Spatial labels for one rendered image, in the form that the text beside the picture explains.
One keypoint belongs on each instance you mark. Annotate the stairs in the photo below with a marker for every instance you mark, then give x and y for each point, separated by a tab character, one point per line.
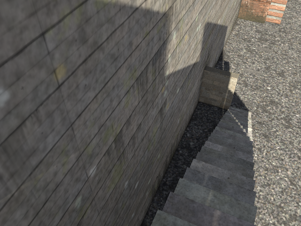
218	188
276	11

